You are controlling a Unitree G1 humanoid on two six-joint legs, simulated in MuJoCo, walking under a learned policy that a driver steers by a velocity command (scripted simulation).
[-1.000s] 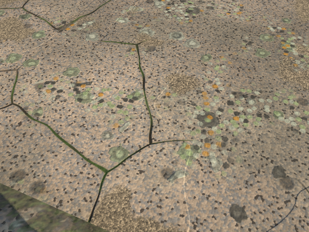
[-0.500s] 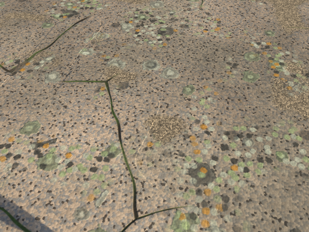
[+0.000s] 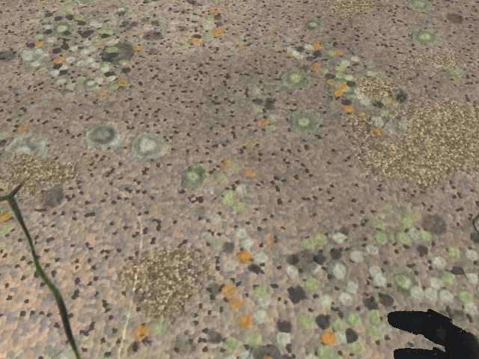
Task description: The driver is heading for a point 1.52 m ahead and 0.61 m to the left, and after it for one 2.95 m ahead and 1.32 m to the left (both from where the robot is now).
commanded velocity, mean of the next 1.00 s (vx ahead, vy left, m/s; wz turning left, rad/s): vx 0.13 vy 0.00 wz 0.58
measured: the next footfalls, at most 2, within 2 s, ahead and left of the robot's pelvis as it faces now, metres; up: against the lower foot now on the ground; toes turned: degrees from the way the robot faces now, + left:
right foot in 0.32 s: +0.36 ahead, -0.09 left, +0.00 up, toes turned +7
left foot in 0.74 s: +0.26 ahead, +0.17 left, +0.00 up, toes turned +31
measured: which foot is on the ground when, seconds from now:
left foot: down 0.00-0.32, up 0.34-0.72, down 0.74-1.00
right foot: up 0.00-0.30, down 0.32-0.74, up 0.76-1.00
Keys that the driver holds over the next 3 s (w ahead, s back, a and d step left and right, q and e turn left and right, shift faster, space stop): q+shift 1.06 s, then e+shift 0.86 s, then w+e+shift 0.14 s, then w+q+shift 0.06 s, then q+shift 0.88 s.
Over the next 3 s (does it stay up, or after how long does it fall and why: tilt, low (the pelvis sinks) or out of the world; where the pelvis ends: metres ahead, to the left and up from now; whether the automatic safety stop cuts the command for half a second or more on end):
stays up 0.63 0.01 0.03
